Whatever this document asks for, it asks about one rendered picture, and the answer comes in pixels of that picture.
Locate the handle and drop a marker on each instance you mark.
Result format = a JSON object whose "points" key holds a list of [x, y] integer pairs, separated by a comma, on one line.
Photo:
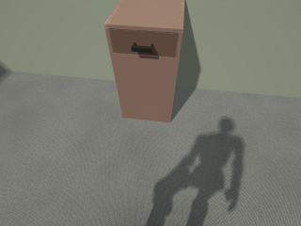
{"points": [[142, 49]]}

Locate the cabinet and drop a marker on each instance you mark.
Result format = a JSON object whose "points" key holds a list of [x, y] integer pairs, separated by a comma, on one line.
{"points": [[146, 84]]}

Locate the drawer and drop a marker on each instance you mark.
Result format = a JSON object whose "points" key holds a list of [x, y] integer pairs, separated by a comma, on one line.
{"points": [[164, 43]]}

